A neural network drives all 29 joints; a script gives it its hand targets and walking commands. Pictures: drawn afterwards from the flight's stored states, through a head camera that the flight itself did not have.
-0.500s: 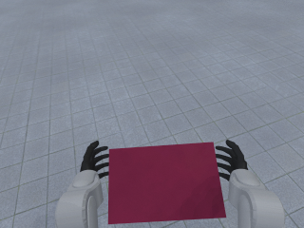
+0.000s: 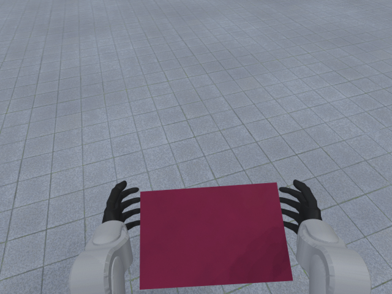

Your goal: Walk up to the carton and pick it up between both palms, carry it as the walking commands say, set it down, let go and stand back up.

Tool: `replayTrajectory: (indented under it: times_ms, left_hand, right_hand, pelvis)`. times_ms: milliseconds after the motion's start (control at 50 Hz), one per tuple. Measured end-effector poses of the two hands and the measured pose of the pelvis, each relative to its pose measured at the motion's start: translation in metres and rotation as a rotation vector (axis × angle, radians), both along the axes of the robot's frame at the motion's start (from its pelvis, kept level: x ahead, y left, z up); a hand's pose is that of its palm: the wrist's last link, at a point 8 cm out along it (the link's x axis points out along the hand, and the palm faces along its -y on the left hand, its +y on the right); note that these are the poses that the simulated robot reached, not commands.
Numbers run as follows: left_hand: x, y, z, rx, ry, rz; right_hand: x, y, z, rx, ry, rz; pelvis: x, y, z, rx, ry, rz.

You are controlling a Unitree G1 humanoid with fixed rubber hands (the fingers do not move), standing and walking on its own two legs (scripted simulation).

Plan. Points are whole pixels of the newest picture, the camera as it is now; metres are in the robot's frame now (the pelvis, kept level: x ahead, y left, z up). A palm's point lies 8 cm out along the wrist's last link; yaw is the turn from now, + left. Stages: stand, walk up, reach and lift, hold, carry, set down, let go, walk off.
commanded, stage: carry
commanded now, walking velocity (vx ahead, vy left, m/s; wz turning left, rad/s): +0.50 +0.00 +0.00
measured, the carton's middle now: (210, 231) +0.28 +0.00 -0.02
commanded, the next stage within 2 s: none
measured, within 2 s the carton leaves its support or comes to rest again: neither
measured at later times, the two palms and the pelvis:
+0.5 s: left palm (152, 103) +0.56 +0.15 +0.10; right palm (281, 110) +0.54 -0.18 +0.10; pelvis +0.31 +0.00 -0.01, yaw -2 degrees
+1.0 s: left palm (157, 48) +0.89 +0.18 +0.09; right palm (250, 51) +0.86 -0.14 +0.09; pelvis +0.62 +0.03 +0.01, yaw -3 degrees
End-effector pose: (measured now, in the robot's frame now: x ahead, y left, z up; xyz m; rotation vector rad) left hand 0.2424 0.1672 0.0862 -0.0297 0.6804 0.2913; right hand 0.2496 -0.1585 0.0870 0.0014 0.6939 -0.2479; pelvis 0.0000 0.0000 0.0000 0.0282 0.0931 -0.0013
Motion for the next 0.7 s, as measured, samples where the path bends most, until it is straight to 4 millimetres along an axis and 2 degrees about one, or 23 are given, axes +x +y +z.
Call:
replayTrajectory:
  times_ms: [100, 220, 340, 440, 520, 620, 700]
  left_hand:
    - [0.077, 0.017, -0.005, 0.014, -0.053, -0.033]
    - [0.149, 0.011, -0.006, -0.005, 0.057, -0.099]
    - [0.217, 0.002, 0.008, -0.008, 0.025, -0.113]
    - [0.28, -0.011, 0.019, 0.009, -0.04, -0.092]
    - [0.331, -0.02, 0.013, 0.029, -0.055, -0.071]
    - [0.378, -0.012, 0.009, 0.021, 0.037, -0.016]
    - [0.422, -0.001, 0.012, 0.015, 0.037, 0.012]
  right_hand:
    - [0.063, 0.017, -0.011, 0.008, -0.052, -0.033]
    - [0.113, 0.012, -0.009, -0.005, 0.061, -0.094]
    - [0.173, 0.004, 0.01, -0.021, 0.031, -0.106]
    - [0.245, -0.009, 0.017, -0.007, -0.034, -0.087]
    - [0.308, -0.02, 0.008, 0.009, -0.052, -0.066]
    - [0.373, -0.012, 0.003, 0.018, 0.039, -0.012]
    - [0.426, -0.001, 0.006, 0.015, 0.038, 0.017]
  pelvis:
    - [0.068, 0.025, -0.02, 0.0, -0.026, -0.038]
    - [0.13, 0.033, 0.004, -0.018, -0.006, -0.066]
    - [0.199, 0.025, 0.016, -0.043, 0.006, -0.055]
    - [0.267, 0.009, 0.008, -0.04, -0.002, -0.048]
    - [0.322, -0.005, -0.005, -0.055, -0.015, -0.019]
    - [0.379, -0.01, 0.009, -0.039, -0.013, 0.007]
    - [0.428, -0.006, 0.014, -0.03, -0.013, 0.009]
